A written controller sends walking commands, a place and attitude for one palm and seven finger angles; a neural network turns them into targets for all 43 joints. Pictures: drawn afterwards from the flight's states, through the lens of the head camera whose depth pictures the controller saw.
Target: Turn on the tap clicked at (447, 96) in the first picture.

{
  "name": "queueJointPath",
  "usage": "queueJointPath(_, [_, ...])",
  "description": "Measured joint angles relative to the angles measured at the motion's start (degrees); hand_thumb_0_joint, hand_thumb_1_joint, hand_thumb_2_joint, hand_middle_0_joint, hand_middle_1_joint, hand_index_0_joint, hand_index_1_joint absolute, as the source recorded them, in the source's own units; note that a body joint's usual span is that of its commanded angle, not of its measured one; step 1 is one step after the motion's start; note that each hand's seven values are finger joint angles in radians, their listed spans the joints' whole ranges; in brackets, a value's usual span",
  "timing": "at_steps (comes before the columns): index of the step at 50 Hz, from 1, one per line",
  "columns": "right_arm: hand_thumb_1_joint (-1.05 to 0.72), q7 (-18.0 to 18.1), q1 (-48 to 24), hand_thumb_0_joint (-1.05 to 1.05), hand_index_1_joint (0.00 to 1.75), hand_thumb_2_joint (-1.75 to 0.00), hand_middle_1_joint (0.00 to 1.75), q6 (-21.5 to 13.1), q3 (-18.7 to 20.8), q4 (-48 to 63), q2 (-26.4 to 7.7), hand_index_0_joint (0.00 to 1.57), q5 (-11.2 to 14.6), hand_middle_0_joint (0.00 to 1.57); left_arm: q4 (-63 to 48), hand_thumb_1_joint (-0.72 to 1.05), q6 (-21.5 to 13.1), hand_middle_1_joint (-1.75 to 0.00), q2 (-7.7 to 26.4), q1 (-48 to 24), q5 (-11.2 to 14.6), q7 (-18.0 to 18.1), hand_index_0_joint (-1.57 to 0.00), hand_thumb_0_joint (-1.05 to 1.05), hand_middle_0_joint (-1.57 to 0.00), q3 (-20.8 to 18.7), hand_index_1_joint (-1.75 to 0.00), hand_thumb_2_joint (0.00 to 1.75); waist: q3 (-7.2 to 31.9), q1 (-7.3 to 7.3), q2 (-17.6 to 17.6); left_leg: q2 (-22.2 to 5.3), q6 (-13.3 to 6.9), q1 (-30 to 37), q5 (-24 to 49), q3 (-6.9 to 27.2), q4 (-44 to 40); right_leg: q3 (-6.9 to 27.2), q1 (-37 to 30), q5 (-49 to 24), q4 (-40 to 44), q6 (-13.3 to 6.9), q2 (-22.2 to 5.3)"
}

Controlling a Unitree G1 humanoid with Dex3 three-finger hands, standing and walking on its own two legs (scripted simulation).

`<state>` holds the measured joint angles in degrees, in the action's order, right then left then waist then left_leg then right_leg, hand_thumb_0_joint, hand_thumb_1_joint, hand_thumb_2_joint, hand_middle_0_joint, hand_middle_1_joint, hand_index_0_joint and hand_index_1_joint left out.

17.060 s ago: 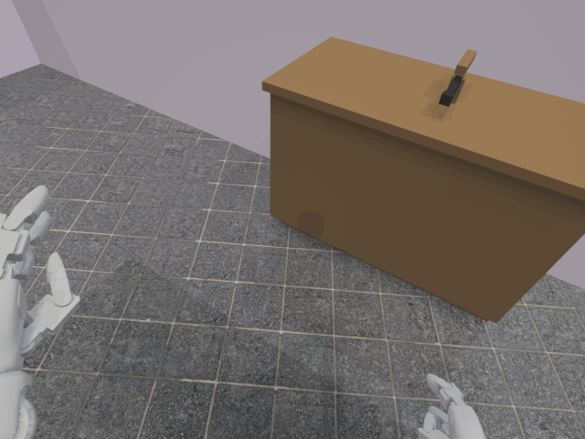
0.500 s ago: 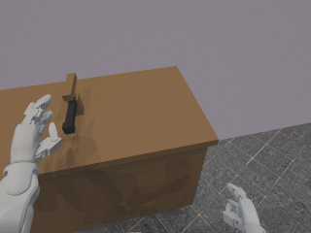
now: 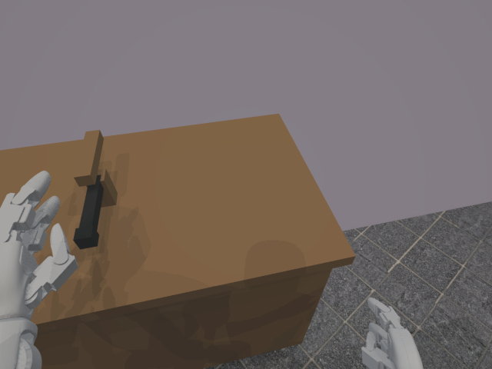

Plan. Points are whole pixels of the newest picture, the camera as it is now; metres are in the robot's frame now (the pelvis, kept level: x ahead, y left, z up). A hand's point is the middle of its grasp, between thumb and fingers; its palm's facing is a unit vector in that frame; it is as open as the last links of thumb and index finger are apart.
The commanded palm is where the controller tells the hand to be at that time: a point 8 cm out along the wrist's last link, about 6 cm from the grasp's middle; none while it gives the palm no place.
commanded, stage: turn the palm inward beside the body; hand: left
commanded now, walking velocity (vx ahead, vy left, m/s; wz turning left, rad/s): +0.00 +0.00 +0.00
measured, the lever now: (86, 237) +0.29 +0.31 +0.05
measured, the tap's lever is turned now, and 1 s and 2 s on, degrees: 0 0 0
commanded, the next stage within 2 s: reach beside the lever's end, fingers flat in 1.04 s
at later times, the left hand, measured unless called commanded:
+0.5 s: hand (70, 314) +0.14 +0.22 +0.14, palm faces +0.46 -0.88 -0.16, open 7.5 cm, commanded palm +0.09 +0.26 +0.15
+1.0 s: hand (77, 309) +0.15 +0.21 +0.14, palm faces +0.50 -0.86 -0.14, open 7.5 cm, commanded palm +0.09 +0.25 +0.15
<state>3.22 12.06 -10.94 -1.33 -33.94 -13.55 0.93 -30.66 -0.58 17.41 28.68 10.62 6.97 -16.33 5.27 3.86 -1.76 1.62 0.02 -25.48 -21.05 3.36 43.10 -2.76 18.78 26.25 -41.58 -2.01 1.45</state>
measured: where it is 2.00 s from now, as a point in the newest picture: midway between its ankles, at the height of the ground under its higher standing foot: outside the picture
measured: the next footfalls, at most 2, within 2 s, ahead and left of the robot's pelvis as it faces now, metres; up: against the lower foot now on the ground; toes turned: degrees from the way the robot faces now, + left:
none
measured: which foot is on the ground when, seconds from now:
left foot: down 0.00-1.00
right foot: down 0.00-1.00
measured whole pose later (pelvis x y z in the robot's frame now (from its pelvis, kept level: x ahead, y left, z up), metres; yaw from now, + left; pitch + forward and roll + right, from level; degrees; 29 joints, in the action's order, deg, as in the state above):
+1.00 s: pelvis -0.03 -0.02 +0.00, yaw +2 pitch +0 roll -1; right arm 5.6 11.5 -13.1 -3.6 -35.2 -13.7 1.6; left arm -30.6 5.1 13.8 31.2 13.0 12.2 -11.9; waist 4.4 4.3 -3.2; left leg 0.6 1.7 -24.6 -18.8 6.0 43.0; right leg -5.5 17.5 24.8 -41.7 -4.0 2.7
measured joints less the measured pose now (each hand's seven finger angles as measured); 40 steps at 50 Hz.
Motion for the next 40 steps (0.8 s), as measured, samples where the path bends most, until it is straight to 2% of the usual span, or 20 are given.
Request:
queueJointPath(3, [-0.91,0.3,-0.2,0.01,0.3,-0.9,0.3,1.2,-0.2,0.4,0.1,0.2,0.5,0.2,0.4,0.89,2.9,-0.31,-1.1,0.0,0.7,0.0,-0.21,0.02,-0.2,0.1,-0.3,0.89,0.4,0.47,-0.4,0.2,-0.2,0.6,-0.1,-0.1,-0.4,0.1,-0.7,0.1,0.6,0.2,-0.2])
queueJointPath(8, [-0.91,0.8,-0.5,0.01,0.3,-0.9,0.3,2.6,-0.6,1.2,0.3,0.2,0.7,0.2,0.8,0.89,6.9,-0.3,-2.4,0.5,0.2,0.5,-0.21,0.02,-0.2,1.8,-0.3,0.89,-0.1,1.03,-0.5,0.4,-0.3,1.2,0.6,0.0,-1.4,-0.1,-1.3,-0.4,1.4,0.3,-0.5])
queueJointPath(13, [-0.91,0.7,-0.4,0.01,0.3,-0.9,0.3,2.3,-0.9,1.2,0.7,0.2,0.4,0.2,-0.7,0.89,4.8,-0.3,-2.8,1.5,-0.8,1.8,-0.2,0.02,-0.2,3.6,-0.3,0.89,-0.4,0.92,-0.2,0.3,0.0,1.0,1.3,0.4,-1.3,-0.5,-1.1,-0.9,1.2,0.0,-0.3])
queueJointPath(17, [-0.91,0.9,-0.3,0.01,0.3,-0.9,0.3,2.5,-1.4,0.7,0.8,0.2,0.6,0.2,-0.7,0.89,3.7,-0.3,-2.8,1.5,-0.1,2.6,-0.21,0.02,-0.2,3.5,-0.3,0.89,-0.2,0.56,-0.3,0.0,0.3,0.9,1.8,0.7,-1.0,-0.8,-1.0,-1.3,0.8,-0.3,0.0])
queueJointPath(25, [-0.91,2.5,0.0,0.01,0.3,-0.9,0.3,2.2,-2.3,0.1,0.3,0.2,1.4,0.2,0.8,0.89,7.2,-0.3,-3.3,2.6,1.3,3.9,-0.2,0.02,-0.2,4.6,-0.3,0.89,-0.9,-0.08,-1.0,-0.6,0.8,1.7,3.5,1.4,-1.5,-1.5,-1.7,-2.7,0.8,-1.0,0.6])
queueJointPath(33, [-0.91,2.7,-0.3,0.02,0.3,-0.9,0.3,-0.4,-2.4,-1.2,-0.2,0.2,1.2,0.2,0.0,0.89,5.3,-0.3,-3.0,2.4,1.9,6.0,-0.2,0.02,-0.2,5.0,-0.3,0.89,-1.5,-0.24,-1.6,-1.1,1.1,0.9,3.8,2.7,-0.2,-2.8,-1.3,-3.0,-0.1,-1.7,1.3])
queueJointPath(40, [-0.91,3.1,-0.7,0.02,0.3,-0.9,0.3,-0.8,-2.2,-1.9,-0.4,0.2,1.4,0.2,0.0,0.89,7.8,-0.3,-3.2,2.5,2.7,5.2,-0.2,0.02,-0.2,5.6,-0.3,0.9,-1.1,0.04,-2.5,-1.3,1.1,1.0,3.3,3.0,0.3,-3.1,-1.7,-2.7,-0.1,-1.9,1.6])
